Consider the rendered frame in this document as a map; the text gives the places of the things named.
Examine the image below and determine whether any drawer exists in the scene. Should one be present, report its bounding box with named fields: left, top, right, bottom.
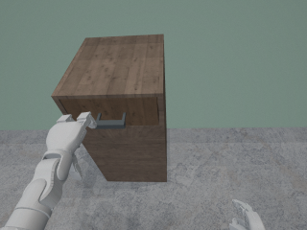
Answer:
left=60, top=97, right=159, bottom=126

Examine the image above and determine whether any robot right hand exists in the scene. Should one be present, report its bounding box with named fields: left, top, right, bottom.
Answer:
left=229, top=199, right=266, bottom=230

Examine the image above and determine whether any handle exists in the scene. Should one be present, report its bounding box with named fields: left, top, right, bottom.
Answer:
left=95, top=112, right=127, bottom=129

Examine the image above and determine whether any robot left hand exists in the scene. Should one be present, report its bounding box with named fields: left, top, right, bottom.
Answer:
left=46, top=111, right=97, bottom=180

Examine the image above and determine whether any robot left forearm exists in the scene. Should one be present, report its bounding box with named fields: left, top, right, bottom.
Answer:
left=0, top=149, right=73, bottom=230

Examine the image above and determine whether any cabinet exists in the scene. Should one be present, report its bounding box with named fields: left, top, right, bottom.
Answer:
left=51, top=34, right=167, bottom=182

